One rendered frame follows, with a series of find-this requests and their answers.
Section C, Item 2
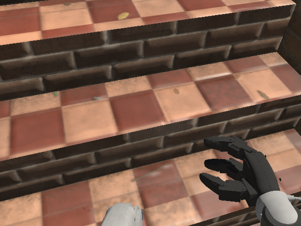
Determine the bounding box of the robot right hand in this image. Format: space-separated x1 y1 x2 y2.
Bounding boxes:
199 135 281 207

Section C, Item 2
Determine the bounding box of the robot left thigh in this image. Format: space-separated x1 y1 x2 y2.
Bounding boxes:
100 202 143 226

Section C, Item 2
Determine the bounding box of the robot right forearm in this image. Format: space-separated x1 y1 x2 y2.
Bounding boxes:
255 190 301 226

